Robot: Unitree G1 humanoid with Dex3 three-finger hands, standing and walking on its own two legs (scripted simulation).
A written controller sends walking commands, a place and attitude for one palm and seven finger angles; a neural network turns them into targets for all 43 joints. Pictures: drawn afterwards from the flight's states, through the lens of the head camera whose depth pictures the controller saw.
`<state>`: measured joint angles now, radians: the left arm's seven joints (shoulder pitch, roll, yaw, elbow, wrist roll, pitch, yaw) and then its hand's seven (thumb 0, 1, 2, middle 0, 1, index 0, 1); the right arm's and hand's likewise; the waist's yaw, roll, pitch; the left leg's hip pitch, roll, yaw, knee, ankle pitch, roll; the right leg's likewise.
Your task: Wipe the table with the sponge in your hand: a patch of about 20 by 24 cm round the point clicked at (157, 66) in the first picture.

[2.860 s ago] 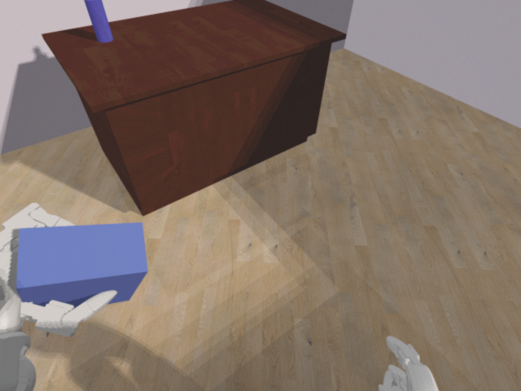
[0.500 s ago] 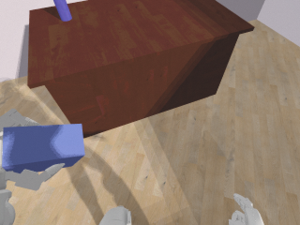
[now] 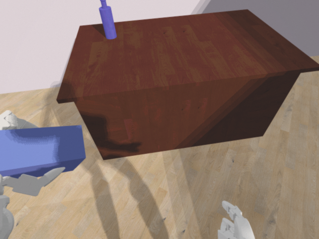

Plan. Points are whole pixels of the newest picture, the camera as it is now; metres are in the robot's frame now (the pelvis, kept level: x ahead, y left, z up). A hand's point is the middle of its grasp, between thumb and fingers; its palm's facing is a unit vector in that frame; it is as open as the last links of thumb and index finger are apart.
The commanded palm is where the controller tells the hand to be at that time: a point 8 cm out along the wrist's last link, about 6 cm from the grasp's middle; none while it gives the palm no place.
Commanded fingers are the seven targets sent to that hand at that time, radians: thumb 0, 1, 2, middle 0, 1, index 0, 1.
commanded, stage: take the last steps up to it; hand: left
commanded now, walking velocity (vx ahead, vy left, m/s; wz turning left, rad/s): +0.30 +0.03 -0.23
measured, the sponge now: (54, 153) +0.22 +0.22 +0.18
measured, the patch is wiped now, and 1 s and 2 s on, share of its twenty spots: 0.00 0.00 0.00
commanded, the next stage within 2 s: come to a stop and stand still in 1.54 s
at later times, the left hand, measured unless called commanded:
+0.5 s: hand (89, 99) +0.35 +0.20 +0.19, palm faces +0.33 -0.86 -0.40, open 9.7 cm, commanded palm +0.29 +0.24 +0.20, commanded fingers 0.00 0.10 1.30 -1.20 -1.60 -1.20 -1.60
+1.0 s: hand (114, 73) +0.44 +0.17 +0.20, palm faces +0.32 -0.85 -0.42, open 9.7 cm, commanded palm +0.40 +0.22 +0.20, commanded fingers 0.00 0.10 1.30 -1.20 -1.60 -1.20 -1.60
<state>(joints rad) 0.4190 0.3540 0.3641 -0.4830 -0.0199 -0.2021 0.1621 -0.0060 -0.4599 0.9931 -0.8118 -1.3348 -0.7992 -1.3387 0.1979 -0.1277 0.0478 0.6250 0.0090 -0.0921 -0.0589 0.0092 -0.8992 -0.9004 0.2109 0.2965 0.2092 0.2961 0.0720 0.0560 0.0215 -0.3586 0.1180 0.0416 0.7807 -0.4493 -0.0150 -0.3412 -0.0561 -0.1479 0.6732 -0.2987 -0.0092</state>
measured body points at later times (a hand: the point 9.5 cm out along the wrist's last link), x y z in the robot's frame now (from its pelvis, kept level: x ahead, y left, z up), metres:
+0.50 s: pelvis +0.10 -0.02 +0.02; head +0.11 -0.01 +0.47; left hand +0.32 +0.24 +0.22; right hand +0.22 -0.27 -0.07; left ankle +0.10 +0.10 -0.72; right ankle +0.07 -0.12 -0.67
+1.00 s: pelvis +0.21 -0.04 +0.02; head +0.23 -0.04 +0.47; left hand +0.42 +0.21 +0.22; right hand +0.33 -0.33 -0.06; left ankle +0.28 +0.08 -0.71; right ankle +0.16 -0.15 -0.72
